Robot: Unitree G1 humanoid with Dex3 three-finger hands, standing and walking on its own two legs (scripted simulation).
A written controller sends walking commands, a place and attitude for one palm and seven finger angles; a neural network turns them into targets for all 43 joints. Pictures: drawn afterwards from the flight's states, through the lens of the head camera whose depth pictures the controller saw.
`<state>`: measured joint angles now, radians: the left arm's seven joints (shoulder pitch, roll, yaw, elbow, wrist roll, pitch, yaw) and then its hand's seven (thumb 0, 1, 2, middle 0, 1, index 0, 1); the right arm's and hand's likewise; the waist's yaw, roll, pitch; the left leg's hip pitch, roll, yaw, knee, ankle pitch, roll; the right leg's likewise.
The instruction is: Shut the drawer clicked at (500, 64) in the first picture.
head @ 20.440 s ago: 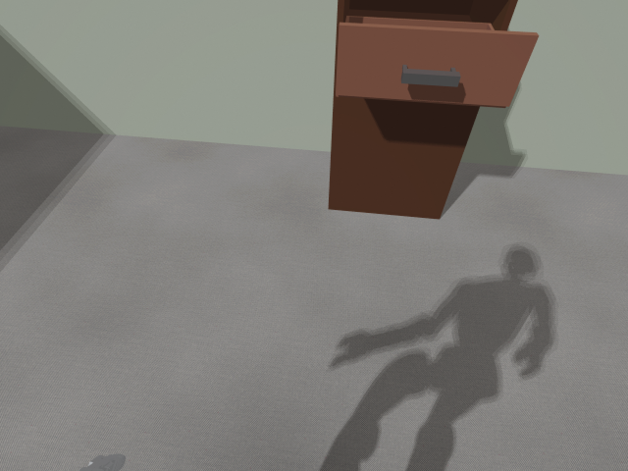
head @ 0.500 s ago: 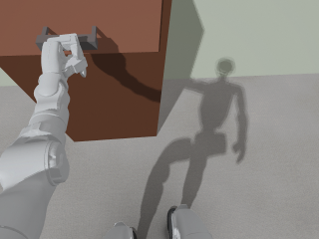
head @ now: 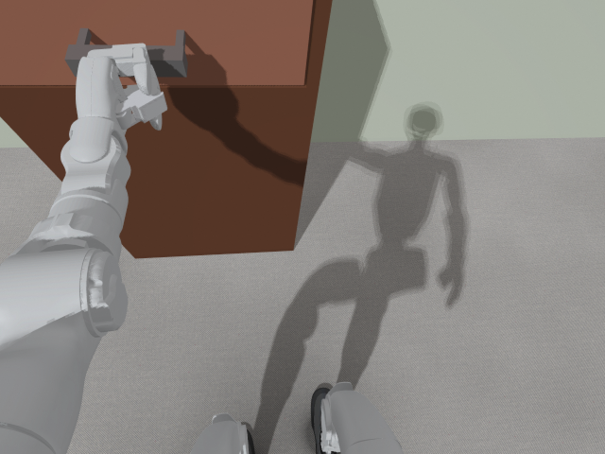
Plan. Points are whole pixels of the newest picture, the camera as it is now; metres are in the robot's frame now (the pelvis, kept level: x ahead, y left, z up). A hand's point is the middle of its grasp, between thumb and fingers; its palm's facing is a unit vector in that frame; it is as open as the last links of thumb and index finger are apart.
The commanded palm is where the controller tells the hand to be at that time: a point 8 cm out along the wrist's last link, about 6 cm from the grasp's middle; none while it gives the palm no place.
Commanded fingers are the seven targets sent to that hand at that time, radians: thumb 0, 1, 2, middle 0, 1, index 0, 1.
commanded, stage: pull the fist back off the drawer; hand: left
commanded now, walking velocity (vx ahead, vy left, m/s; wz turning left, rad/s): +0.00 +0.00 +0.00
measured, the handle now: (131, 49) +0.63 +0.14 +0.10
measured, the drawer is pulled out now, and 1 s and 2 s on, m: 0.00 0.00 0.00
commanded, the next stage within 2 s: draw the hand back to the body in 0.54 s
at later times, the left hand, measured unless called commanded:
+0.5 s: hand (165, 105) +0.53 +0.10 +0.09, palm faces -0.04 -1.00 -0.03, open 3.3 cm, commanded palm +0.49 +0.15 +0.10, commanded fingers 0.00 0.90 0.90 -1.40 -1.60 -1.40 -1.60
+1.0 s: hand (115, 157) +0.43 +0.14 +0.13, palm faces -0.02 -1.00 -0.04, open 3.3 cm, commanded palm +0.39 +0.19 +0.14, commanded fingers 0.00 0.90 0.90 -1.40 -1.60 -1.40 -1.60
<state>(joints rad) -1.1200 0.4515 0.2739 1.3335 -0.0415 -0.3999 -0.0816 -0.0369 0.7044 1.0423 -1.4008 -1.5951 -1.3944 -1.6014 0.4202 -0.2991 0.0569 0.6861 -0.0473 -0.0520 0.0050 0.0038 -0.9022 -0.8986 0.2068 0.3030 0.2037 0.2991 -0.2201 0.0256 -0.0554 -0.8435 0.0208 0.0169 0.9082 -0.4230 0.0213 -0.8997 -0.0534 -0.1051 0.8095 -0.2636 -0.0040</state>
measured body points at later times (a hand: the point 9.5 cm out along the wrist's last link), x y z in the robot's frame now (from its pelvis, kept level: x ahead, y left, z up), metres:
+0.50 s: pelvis +0.03 +0.00 +0.01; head +0.14 -0.02 +0.45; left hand +0.53 +0.16 +0.10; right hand +0.01 -0.26 -0.11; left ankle +0.00 +0.10 -0.69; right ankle +0.06 -0.13 -0.69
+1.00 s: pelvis +0.05 -0.01 +0.03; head +0.09 -0.03 +0.48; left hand +0.43 +0.19 +0.13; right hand +0.15 -0.27 -0.08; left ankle +0.00 +0.10 -0.69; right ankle +0.06 -0.13 -0.69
